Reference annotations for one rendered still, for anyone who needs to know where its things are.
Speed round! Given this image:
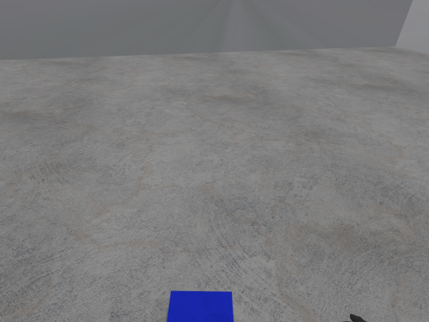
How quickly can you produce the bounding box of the carton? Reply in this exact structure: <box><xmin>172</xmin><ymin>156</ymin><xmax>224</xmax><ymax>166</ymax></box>
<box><xmin>167</xmin><ymin>291</ymin><xmax>234</xmax><ymax>322</ymax></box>

